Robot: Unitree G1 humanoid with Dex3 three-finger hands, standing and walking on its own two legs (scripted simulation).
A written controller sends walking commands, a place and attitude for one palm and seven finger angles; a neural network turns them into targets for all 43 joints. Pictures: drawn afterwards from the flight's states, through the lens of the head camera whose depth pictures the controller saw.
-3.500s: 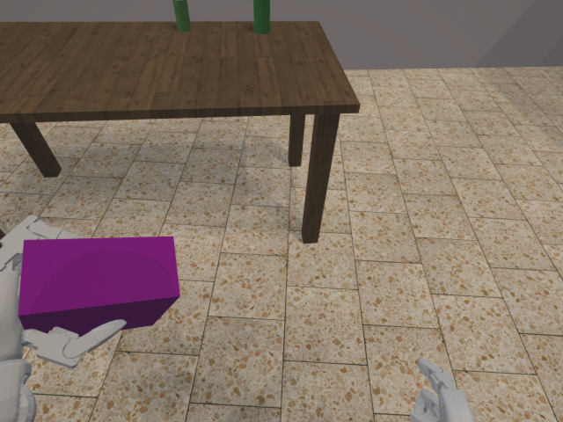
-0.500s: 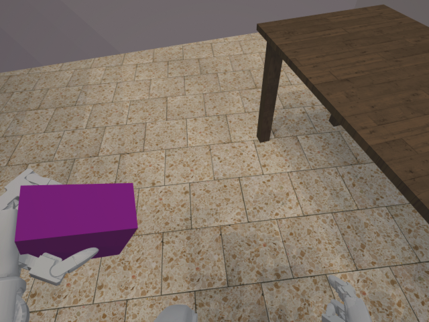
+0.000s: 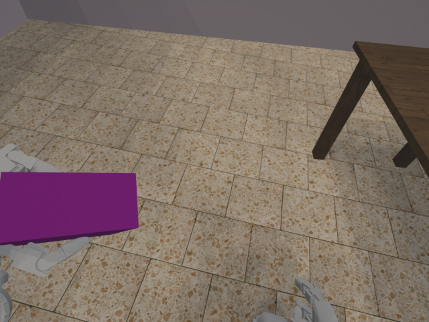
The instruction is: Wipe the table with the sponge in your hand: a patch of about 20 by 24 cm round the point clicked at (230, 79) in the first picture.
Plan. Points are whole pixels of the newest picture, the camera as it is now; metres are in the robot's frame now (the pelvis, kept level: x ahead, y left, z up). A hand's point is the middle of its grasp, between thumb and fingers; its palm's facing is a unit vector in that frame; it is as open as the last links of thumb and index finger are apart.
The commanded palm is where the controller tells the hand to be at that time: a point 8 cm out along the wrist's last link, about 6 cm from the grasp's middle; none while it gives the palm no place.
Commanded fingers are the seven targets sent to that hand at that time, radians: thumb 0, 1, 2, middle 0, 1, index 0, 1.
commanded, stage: walk to a spot facing it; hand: left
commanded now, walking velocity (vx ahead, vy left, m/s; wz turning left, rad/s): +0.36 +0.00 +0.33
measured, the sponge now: (88, 210) +0.22 +0.20 +0.16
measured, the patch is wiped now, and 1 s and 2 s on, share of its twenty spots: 0.00 0.00 0.00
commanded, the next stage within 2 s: turn to face it in 1.10 s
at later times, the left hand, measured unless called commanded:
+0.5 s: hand (48, 193) +0.24 +0.25 +0.17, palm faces +0.53 -0.69 -0.49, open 10.7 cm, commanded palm +0.17 +0.28 +0.17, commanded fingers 0.00 0.10 1.30 -1.20 -1.60 -1.20 -1.60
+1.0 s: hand (54, 148) +0.32 +0.29 +0.16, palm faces +0.70 -0.55 -0.46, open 10.7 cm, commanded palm +0.26 +0.30 +0.17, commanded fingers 0.00 0.10 1.30 -1.20 -1.60 -1.20 -1.60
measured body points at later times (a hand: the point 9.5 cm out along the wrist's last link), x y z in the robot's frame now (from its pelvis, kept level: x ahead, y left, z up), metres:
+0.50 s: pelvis +0.08 -0.02 -0.01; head +0.13 -0.01 +0.44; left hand +0.20 +0.29 +0.20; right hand +0.28 -0.26 -0.09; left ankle +0.11 +0.12 -0.71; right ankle +0.03 -0.14 -0.74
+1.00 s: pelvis +0.21 -0.02 -0.02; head +0.24 -0.03 +0.43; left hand +0.28 +0.32 +0.19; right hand +0.45 -0.14 -0.13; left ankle +0.12 +0.10 -0.72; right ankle +0.28 -0.11 -0.75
